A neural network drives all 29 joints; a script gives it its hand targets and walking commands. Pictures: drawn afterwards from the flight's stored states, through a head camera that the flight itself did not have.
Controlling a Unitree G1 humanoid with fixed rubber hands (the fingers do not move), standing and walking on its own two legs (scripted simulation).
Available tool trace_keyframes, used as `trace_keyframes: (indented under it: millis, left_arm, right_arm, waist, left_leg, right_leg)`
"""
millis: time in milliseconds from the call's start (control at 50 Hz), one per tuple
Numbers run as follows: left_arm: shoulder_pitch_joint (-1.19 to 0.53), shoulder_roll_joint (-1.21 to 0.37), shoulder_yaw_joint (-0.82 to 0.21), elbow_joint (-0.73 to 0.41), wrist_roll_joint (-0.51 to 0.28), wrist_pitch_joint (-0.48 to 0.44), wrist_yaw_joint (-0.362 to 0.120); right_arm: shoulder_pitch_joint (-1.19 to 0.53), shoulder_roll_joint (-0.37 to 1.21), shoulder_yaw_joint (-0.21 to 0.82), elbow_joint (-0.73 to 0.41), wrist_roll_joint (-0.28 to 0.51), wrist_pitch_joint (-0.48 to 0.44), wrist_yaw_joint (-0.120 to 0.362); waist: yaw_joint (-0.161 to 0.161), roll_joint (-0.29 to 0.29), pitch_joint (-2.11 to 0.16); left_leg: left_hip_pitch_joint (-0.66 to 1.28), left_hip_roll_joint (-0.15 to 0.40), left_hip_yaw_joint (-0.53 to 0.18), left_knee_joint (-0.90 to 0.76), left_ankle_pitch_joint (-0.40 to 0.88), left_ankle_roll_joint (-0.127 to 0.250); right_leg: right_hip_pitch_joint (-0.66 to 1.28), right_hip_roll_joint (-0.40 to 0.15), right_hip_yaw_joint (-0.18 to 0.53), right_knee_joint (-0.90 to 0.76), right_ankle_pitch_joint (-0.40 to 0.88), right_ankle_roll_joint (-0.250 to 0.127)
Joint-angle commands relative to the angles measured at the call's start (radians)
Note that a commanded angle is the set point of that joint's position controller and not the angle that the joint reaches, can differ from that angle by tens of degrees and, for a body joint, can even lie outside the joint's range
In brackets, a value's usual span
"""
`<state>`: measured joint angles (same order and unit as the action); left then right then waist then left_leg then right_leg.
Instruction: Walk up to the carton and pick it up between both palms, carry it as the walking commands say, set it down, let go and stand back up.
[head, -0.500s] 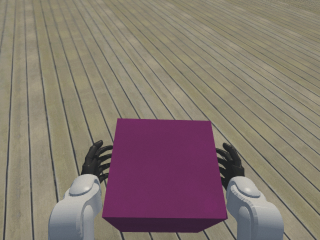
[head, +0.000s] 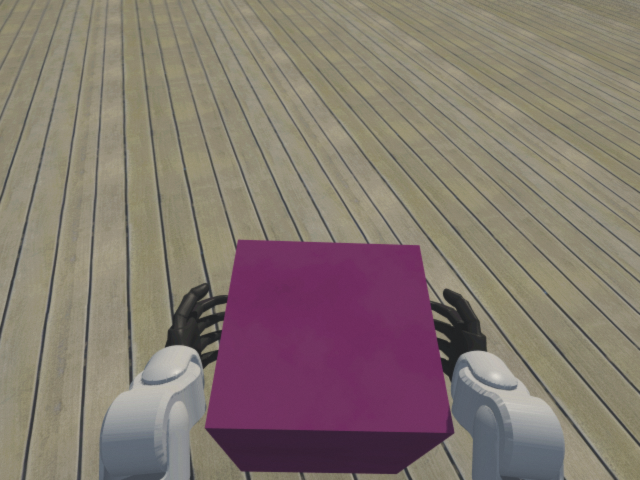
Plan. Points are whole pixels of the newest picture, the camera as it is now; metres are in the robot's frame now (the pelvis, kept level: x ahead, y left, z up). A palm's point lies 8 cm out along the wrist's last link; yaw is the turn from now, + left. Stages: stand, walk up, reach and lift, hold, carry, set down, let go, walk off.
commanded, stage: carry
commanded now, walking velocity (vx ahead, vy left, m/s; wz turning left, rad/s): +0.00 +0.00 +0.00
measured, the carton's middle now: (323, 366) +0.26 +0.01 +0.02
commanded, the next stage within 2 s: none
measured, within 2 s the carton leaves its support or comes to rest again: neither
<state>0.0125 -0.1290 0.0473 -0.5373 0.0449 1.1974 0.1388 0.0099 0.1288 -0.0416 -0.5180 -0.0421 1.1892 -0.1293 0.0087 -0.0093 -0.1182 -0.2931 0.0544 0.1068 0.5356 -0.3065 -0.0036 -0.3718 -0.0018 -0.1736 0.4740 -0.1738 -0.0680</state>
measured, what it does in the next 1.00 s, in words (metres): stands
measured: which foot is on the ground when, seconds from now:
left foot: down 0.00-1.00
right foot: down 0.00-1.00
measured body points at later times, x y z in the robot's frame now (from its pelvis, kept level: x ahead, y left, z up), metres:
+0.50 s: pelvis +0.00 +0.01 +0.00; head -0.02 +0.01 +0.45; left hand +0.26 +0.16 +0.08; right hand +0.26 -0.14 +0.08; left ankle -0.02 +0.11 -0.73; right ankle +0.05 -0.08 -0.73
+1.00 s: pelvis +0.00 +0.02 +0.00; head -0.02 +0.03 +0.45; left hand +0.28 +0.17 +0.06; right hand +0.27 -0.13 +0.06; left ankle -0.02 +0.11 -0.73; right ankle +0.05 -0.08 -0.73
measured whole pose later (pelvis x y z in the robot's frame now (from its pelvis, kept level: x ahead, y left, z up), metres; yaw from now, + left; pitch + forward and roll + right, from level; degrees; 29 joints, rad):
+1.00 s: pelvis +0.00 +0.02 +0.00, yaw -1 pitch +3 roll +0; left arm -0.08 -0.13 0.09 -0.19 0.12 0.96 0.09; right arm -0.09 0.13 -0.09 -0.18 -0.10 0.96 -0.09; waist -0.01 0.00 -0.11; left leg -0.26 0.02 0.13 0.52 -0.31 0.03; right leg -0.36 -0.03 -0.15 0.48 -0.17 -0.03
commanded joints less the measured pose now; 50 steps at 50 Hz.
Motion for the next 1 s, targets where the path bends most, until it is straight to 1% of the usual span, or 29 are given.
trace_keyframes:
  millis: [0, 80, 300, 540, 780, 980]
  left_arm:
    - [-0.383, -0.773, -0.642, -0.074, -0.276, -0.007, -0.121]
    - [-0.386, -0.764, -0.622, -0.061, -0.263, -0.003, -0.118]
    - [-0.416, -0.76, -0.592, -0.008, -0.24, -0.037, -0.121]
    - [-0.454, -0.743, -0.545, 0.103, -0.195, -0.13, -0.136]
    - [-0.467, -0.723, -0.51, 0.182, -0.153, -0.209, -0.142]
    - [-0.476, -0.716, -0.487, 0.265, -0.12, -0.279, -0.165]
  right_arm:
    - [-0.371, 0.777, 0.633, -0.094, 0.267, -0.003, 0.106]
    - [-0.398, 0.777, 0.64, -0.093, 0.275, 0.005, 0.105]
    - [-0.425, 0.779, 0.615, -0.036, 0.26, -0.024, 0.112]
    - [-0.451, 0.753, 0.544, 0.084, 0.206, -0.117, 0.129]
    - [-0.474, 0.732, 0.508, 0.164, 0.174, -0.199, 0.139]
    - [-0.484, 0.736, 0.487, 0.249, 0.14, -0.271, 0.161]
  waist:
    - [-0.013, 0.009, -0.168]
    - [-0.013, 0.006, -0.144]
    - [-0.014, 0.01, -0.16]
    - [-0.013, 0.011, -0.175]
    - [-0.015, 0.016, -0.184]
    - [-0.019, 0.018, -0.184]
  left_leg:
    - [-0.014, 0.087, -0.086, -0.089, 0.082, 0.005]
    - [-0.025, 0.087, -0.091, -0.104, 0.071, 0.005]
    - [-0.004, 0.085, -0.087, -0.11, 0.1, 0.007]
    - [0.013, 0.084, -0.083, -0.113, 0.132, 0.019]
    - [0.018, 0.087, -0.084, -0.113, 0.157, 0.031]
    - [0.023, 0.088, -0.087, -0.115, 0.153, 0.037]
  right_leg:
    - [0.164, -0.149, 0.182, -0.079, 0.092, 0.024]
    - [0.157, -0.148, 0.18, -0.079, 0.068, 0.025]
    - [0.167, -0.148, 0.177, -0.068, 0.114, 0.023]
    - [0.169, -0.141, 0.166, -0.059, 0.12, 0.026]
    - [0.169, -0.138, 0.154, -0.047, 0.12, 0.028]
    - [0.173, -0.138, 0.151, -0.041, 0.103, 0.03]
